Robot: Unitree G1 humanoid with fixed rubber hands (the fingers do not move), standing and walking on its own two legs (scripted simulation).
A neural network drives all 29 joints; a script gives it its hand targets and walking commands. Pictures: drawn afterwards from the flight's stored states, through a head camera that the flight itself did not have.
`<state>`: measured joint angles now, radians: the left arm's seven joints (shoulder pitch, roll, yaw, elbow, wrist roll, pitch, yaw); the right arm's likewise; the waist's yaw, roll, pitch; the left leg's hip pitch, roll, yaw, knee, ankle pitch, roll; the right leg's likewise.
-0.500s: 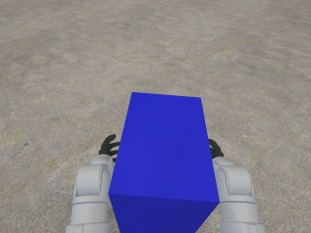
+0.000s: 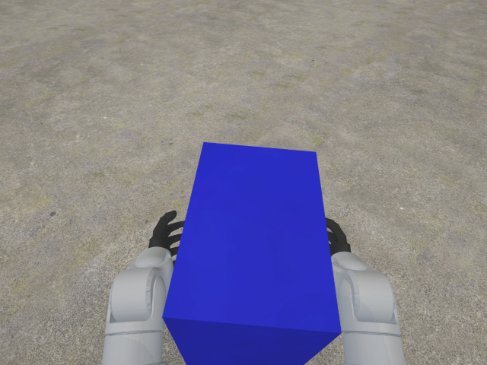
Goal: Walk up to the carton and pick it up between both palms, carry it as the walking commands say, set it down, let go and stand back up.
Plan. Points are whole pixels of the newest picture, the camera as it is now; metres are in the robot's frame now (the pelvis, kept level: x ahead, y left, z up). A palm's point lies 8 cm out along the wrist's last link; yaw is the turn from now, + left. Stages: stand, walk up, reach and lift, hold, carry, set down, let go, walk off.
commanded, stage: carry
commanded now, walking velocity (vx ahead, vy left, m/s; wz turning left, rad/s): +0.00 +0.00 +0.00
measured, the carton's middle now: (249, 263) +0.31 +0.01 +0.00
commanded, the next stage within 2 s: hold in 0.68 s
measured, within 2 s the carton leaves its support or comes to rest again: neither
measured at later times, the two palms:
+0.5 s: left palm (165, 252) +0.29 +0.14 +0.06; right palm (344, 260) +0.29 -0.14 +0.05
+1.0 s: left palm (174, 266) +0.28 +0.13 +0.04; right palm (356, 288) +0.25 -0.15 +0.04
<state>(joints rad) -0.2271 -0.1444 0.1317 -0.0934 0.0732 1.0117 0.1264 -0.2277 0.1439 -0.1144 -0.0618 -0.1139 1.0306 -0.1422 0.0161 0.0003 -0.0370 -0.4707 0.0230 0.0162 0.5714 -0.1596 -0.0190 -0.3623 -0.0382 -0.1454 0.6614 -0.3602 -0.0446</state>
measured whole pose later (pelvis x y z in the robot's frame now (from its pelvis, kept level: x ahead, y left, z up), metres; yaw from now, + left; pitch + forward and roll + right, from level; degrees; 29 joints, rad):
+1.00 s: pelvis +0.00 +0.01 +0.01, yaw -9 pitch -6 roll +1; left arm -0.11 -0.13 0.14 0.13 0.15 0.78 0.06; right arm -0.17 0.13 -0.08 0.25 -0.15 0.77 -0.10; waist 0.02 -0.05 -0.01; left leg -0.19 -0.01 -0.12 0.48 -0.18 -0.05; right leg -0.13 0.03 0.03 0.54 -0.30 -0.03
